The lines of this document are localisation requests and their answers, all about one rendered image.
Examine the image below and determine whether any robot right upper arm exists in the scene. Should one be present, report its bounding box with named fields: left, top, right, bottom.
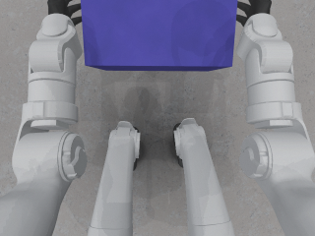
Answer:
left=238, top=131, right=315, bottom=236

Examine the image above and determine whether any left robot foot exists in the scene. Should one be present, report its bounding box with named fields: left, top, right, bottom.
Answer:
left=133, top=127, right=140, bottom=170

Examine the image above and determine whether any left robot hand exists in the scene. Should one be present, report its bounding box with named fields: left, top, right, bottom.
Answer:
left=47, top=0, right=82, bottom=26

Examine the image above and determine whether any right robot hand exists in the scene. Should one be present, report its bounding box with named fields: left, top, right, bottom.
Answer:
left=236, top=0, right=272, bottom=26

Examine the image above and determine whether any right robot forearm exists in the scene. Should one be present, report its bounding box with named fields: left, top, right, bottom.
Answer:
left=236, top=13, right=315, bottom=168

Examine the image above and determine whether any robot left upper arm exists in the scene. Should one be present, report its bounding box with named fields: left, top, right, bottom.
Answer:
left=0, top=131, right=88, bottom=236

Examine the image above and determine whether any left robot forearm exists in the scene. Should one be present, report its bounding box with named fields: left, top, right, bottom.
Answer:
left=12, top=13, right=83, bottom=176

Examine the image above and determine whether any carton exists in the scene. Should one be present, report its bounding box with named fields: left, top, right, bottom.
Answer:
left=81, top=0, right=238, bottom=72

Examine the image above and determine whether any robot left shin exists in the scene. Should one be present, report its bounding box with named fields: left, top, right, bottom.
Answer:
left=108, top=121, right=136, bottom=160

